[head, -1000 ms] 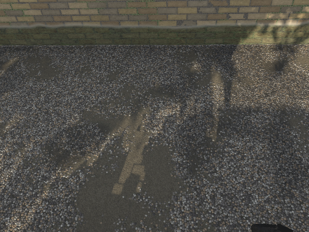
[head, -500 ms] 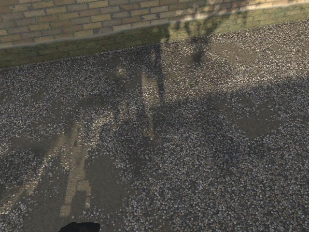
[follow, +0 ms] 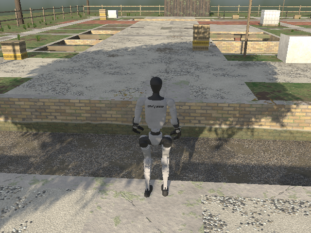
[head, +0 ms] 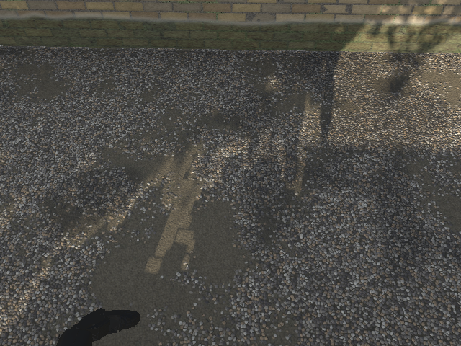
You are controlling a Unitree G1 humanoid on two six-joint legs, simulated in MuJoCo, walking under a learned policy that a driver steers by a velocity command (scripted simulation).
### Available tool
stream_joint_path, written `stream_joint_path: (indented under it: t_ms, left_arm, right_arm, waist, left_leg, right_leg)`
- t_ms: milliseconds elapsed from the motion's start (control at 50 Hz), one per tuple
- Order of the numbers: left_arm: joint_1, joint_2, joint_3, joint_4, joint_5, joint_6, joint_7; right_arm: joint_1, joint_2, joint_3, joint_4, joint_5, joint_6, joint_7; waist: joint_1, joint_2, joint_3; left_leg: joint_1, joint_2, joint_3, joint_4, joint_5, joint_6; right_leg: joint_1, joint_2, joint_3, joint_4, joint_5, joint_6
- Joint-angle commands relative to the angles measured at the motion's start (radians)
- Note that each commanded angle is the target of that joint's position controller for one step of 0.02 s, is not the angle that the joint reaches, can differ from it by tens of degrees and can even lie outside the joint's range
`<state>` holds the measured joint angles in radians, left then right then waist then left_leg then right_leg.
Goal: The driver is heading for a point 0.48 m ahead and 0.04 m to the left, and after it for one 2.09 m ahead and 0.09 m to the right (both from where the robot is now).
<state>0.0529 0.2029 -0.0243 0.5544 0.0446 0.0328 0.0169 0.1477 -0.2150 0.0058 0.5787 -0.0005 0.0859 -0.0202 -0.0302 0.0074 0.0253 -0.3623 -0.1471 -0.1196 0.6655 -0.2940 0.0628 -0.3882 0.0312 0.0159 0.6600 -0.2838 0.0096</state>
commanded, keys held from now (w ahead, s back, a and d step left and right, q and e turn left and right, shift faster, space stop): w+q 0.50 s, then w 0.12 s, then w+e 0.38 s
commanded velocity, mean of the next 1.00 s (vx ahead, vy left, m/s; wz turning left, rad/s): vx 0.50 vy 0.00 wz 0.30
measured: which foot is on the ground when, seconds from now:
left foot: down 0.00-1.00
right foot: down 0.00-1.00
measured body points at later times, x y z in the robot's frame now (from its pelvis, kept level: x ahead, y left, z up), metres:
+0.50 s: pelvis +0.04 +0.00 -0.01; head +0.03 +0.01 +0.44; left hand +0.18 +0.26 -0.08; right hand +0.31 -0.16 -0.06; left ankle +0.04 +0.09 -0.72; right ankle +0.04 -0.10 -0.72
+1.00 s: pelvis +0.06 +0.01 +0.00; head +0.05 +0.00 +0.45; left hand +0.19 +0.25 -0.09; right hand +0.28 -0.17 -0.08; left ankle +0.04 +0.09 -0.72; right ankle +0.04 -0.10 -0.72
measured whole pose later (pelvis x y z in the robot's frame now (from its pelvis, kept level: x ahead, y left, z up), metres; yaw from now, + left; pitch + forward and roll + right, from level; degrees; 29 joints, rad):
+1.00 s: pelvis +0.06 +0.01 +0.00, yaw +10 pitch -1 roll +0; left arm 0.18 0.18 -0.02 0.63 0.02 0.07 0.01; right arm 0.12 -0.18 0.07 0.59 -0.02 0.06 -0.01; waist -0.02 0.01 -0.02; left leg -0.29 -0.10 -0.07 0.70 -0.38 0.06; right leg -0.24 0.00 -0.04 0.69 -0.43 -0.02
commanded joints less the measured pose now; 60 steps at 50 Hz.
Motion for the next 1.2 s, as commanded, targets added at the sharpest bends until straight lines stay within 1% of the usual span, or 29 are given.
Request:
stream_joint_path:
  t_ms: [20, 40, 60, 80, 100, 120, 140, 200, 220, 240, 280, 300, 340, 380, 440, 480, 520, 560, 580, 620, 680, 760, 860, 940, 960, 1020, 1120, 1180, 1200]
  left_arm:
    - [0.014, 0.061, 0.012, -0.073, 0.005, -0.024, -0.005]
    - [0.015, 0.087, 0.016, -0.083, 0.004, -0.025, -0.008]
    - [0.026, 0.107, 0.02, -0.086, -0.001, -0.026, -0.007]
    - [0.011, 0.109, 0.018, -0.083, -0.007, -0.024, 0.0]
    - [-0.007, 0.108, 0.016, -0.082, -0.013, -0.025, 0.004]
    - [-0.015, 0.111, 0.021, -0.081, -0.024, -0.024, 0.003]
    - [-0.035, 0.11, 0.022, -0.085, -0.027, -0.022, 0.003]
    - [-0.076, 0.08, 0.017, -0.103, -0.026, -0.011, -0.004]
    - [-0.083, 0.07, 0.015, -0.108, -0.023, -0.007, -0.007]
    - [-0.084, 0.056, 0.012, -0.117, -0.019, -0.004, -0.011]
    - [-0.064, 0.031, 0.01, -0.125, -0.016, -0.002, -0.02]
    - [-0.059, 0.043, 0.015, -0.125, -0.011, -0.004, -0.02]
    - [-0.017, 0.051, 0.02, -0.112, -0.01, -0.016, -0.021]
    - [0.037, 0.049, 0.019, -0.083, -0.002, -0.043, -0.024]
    - [0.058, 0.064, 0.028, -0.073, -0.003, -0.047, -0.02]
    - [0.045, 0.084, 0.028, -0.074, 0.001, -0.04, -0.009]
    - [0.06, 0.106, 0.039, -0.053, -0.008, -0.031, 0.004]
    - [0.066, 0.09, 0.039, -0.055, -0.011, -0.023, 0.004]
    - [0.041, 0.083, 0.037, -0.06, -0.01, -0.018, 0.001]
    - [0.019, 0.056, 0.031, -0.073, -0.013, -0.009, -0.007]
    - [0.054, 0.037, 0.026, -0.053, -0.017, -0.008, -0.014]
    - [0.065, 0.045, 0.025, -0.026, -0.012, -0.02, -0.006]
    - [0.059, 0.046, 0.021, -0.007, -0.032, -0.002, 0.0]
    - [0.048, 0.047, 0.022, -0.011, -0.035, 0.014, -0.004]
    - [0.037, 0.049, 0.021, -0.015, -0.027, 0.017, -0.002]
    - [0.032, 0.053, 0.024, -0.027, -0.029, 0.026, -0.003]
    - [0.022, 0.07, 0.029, -0.044, -0.035, 0.03, -0.007]
    - [-0.011, 0.061, 0.022, -0.075, -0.032, 0.033, -0.025]
    - [-0.016, 0.061, 0.02, -0.081, -0.031, 0.037, -0.029]
  right_arm:
    - [-0.079, -0.065, -0.019, -0.114, 0.02, -0.022, 0.003]
    - [-0.109, -0.08, -0.025, -0.125, 0.017, -0.029, 0.004]
    - [-0.137, -0.113, -0.036, -0.127, 0.004, -0.036, 0.004]
    - [-0.15, -0.122, -0.039, -0.126, -0.011, -0.04, 0.015]
    - [-0.138, -0.11, -0.036, -0.121, -0.013, -0.042, 0.023]
    - [-0.111, -0.096, -0.036, -0.108, 0.002, -0.049, 0.027]
    - [-0.107, -0.086, -0.032, -0.102, 0.0, -0.05, 0.032]
    - [-0.097, -0.068, -0.023, -0.088, -0.004, -0.045, 0.04]
    - [-0.092, -0.072, -0.023, -0.086, -0.003, -0.044, 0.04]
    - [-0.1, -0.088, -0.025, -0.089, 0.001, -0.044, 0.039]
    - [-0.145, -0.127, -0.028, -0.103, 0.015, -0.051, 0.031]
    - [-0.156, -0.145, -0.032, -0.114, 0.021, -0.049, 0.029]
    - [-0.173, -0.157, -0.036, -0.123, 0.022, -0.04, 0.02]
    - [-0.188, -0.13, -0.03, -0.139, 0.033, -0.033, 0.014]
    - [-0.177, -0.105, -0.024, -0.142, 0.038, -0.044, 0.017]
    - [-0.129, -0.107, -0.024, -0.128, 0.017, -0.035, 0.017]
    - [-0.127, -0.095, -0.022, -0.122, 0.01, -0.019, 0.014]
    - [-0.12, -0.075, -0.012, -0.114, 0.009, -0.012, 0.007]
    - [-0.098, -0.074, -0.008, -0.108, 0.018, -0.011, 0.006]
    - [-0.091, -0.091, -0.003, -0.1, 0.023, -0.01, 0.005]
    - [-0.111, -0.095, 0.008, -0.095, 0.014, 0.0, 0.0]
    - [-0.116, -0.079, 0.017, -0.086, 0.006, -0.011, 0.002]
    - [-0.099, -0.053, 0.029, -0.074, -0.014, -0.028, 0.007]
    - [-0.084, -0.057, 0.033, -0.071, -0.024, -0.037, 0.007]
    - [-0.102, -0.031, 0.04, -0.085, -0.023, -0.04, 0.008]
    - [-0.106, -0.041, 0.037, -0.09, -0.024, -0.045, 0.002]
    - [-0.122, -0.043, 0.027, -0.107, -0.036, -0.046, -0.008]
    - [-0.133, -0.042, 0.024, -0.115, -0.035, -0.064, 0.001]
    - [-0.133, -0.028, 0.029, -0.113, -0.045, -0.065, 0.002]
  waist:
    - [0.041, -0.207, -0.177]
    - [0.059, -0.262, -0.124]
    - [0.068, -0.222, -0.079]
    - [0.062, -0.19, -0.058]
    - [0.042, -0.16, -0.06]
    - [0.034, -0.167, -0.093]
    - [0.023, -0.157, -0.077]
    - [0.002, -0.111, -0.067]
    - [0.0, -0.08, -0.066]
    - [0.005, -0.011, -0.058]
    - [0.026, 0.172, -0.058]
    - [0.027, 0.199, -0.043]
    - [0.046, 0.178, -0.064]
    - [0.057, 0.08, -0.117]
    - [0.062, -0.054, -0.157]
    - [0.031, -0.091, -0.124]
    - [0.014, -0.089, -0.126]
    - [0.017, -0.037, -0.141]
    - [-0.004, -0.015, -0.146]
    - [-0.005, 0.063, -0.129]
    - [0.011, 0.141, -0.105]
    - [0.013, 0.048, -0.137]
    - [-0.004, -0.019, -0.126]
    - [-0.003, -0.008, -0.097]
    - [-0.014, -0.007, -0.098]
    - [-0.003, 0.009, -0.089]
    - [0.012, -0.014, -0.087]
    - [0.019, -0.001, -0.083]
    - [0.023, -0.007, -0.095]
  left_leg:
    - [-0.205, 0.083, -0.118, -0.084, -0.18, -0.011]
    - [-0.229, 0.05, -0.051, 0.003, -0.17, -0.032]
    - [-0.23, 0.051, -0.019, 0.035, -0.148, -0.045]
    - [-0.198, 0.068, 0.003, 0.055, -0.139, -0.051]
    - [-0.14, 0.085, 0.019, 0.048, -0.105, -0.055]
    - [-0.091, 0.082, 0.043, 0.024, -0.084, -0.048]
    - [-0.051, 0.08, 0.06, 0.011, -0.051, -0.042]
    - [0.035, 0.08, 0.056, -0.043, -0.022, -0.023]
    - [0.039, 0.085, 0.031, -0.057, -0.037, -0.015]
    - [0.007, 0.102, -0.026, -0.09, -0.056, -0.003]
    - [-0.064, 0.156, -0.187, -0.21, -0.111, 0.033]
    - [-0.083, 0.17, -0.252, -0.239, -0.084, 0.049]
    - [-0.066, 0.176, -0.29, -0.222, 0.021, 0.067]
    - [-0.134, 0.159, -0.258, -0.169, 0.052, 0.052]
    - [-0.217, 0.105, -0.145, -0.033, 0.045, 0.011]
    - [-0.197, 0.072, -0.074, 0.038, 0.1, 0.0]
    - [-0.188, 0.076, -0.03, 0.072, 0.163, 0.015]
    - [-0.12, 0.086, -0.035, 0.059, 0.253, 0.034]
    - [-0.111, 0.09, -0.067, 0.035, 0.318, 0.047]
    - [-0.109, 0.117, -0.18, -0.037, 0.402, 0.08]
    - [-0.078, 0.153, -0.284, -0.131, 0.385, 0.096]
    - [-0.069, 0.129, -0.192, -0.123, 0.316, 0.04]
    - [-0.037, 0.119, -0.046, -0.086, 0.242, 0.004]
    - [-0.04, 0.134, -0.015, -0.083, 0.238, -0.004]
    - [-0.017, 0.134, -0.004, -0.089, 0.25, -0.01]
    - [-0.008, 0.141, 0.012, -0.084, 0.235, -0.017]
    - [0.014, 0.146, 0.062, -0.046, 0.2, -0.039]
    - [0.053, 0.154, 0.078, -0.05, 0.141, -0.052]
    - [0.068, 0.155, 0.093, -0.047, 0.135, -0.054]
  right_leg:
    - [0.353, -0.138, 0.129, -0.13, -0.019, -0.06]
    - [0.299, -0.219, 0.247, -0.235, -0.082, -0.1]
    - [0.24, -0.267, 0.313, -0.29, -0.08, -0.128]
    - [0.202, -0.286, 0.33, -0.308, -0.039, -0.14]
    - [0.16, -0.274, 0.294, -0.302, -0.02, -0.137]
    - [0.166, -0.233, 0.271, -0.305, -0.15, -0.12]
    - [0.131, -0.214, 0.229, -0.303, -0.193, -0.106]
    - [0.076, -0.153, 0.102, -0.264, -0.238, -0.061]
    - [0.073, -0.133, 0.058, -0.232, -0.239, -0.048]
    - [0.09, -0.102, -0.005, -0.178, -0.212, -0.031]
    - [0.146, -0.032, -0.107, -0.02, -0.11, -0.003]
    - [0.145, -0.005, -0.115, 0.008, -0.089, 0.002]
    - [0.162, 0.005, -0.101, 0.004, -0.074, 0.001]
    - [0.301, -0.028, -0.078, -0.012, -0.041, -0.023]
    - [0.427, -0.139, -0.011, -0.051, 0.057, -0.061]
    - [0.37, -0.192, -0.015, -0.056, 0.23, -0.082]
    - [0.361, -0.214, -0.044, -0.028, 0.297, -0.085]
    - [0.309, -0.184, -0.084, 0.009, 0.262, -0.068]
    - [0.292, -0.148, -0.12, 0.036, 0.182, -0.052]
    - [0.243, -0.062, -0.158, 0.097, 0.015, -0.023]
    - [0.201, -0.01, -0.143, 0.078, -0.133, -0.015]
    - [0.312, -0.055, -0.106, 0.011, 0.025, -0.047]
    - [0.319, -0.09, -0.04, -0.038, 0.113, -0.083]
    - [0.283, -0.067, -0.004, -0.028, 0.1, -0.094]
    - [0.266, -0.064, 0.003, -0.028, 0.128, -0.086]
    - [0.239, -0.048, 0.03, -0.019, 0.123, -0.085]
    - [0.191, -0.038, 0.095, -0.019, 0.17, -0.091]
    - [0.121, -0.022, 0.121, -0.035, 0.137, -0.084]
    - [0.113, -0.022, 0.14, -0.044, 0.139, -0.086]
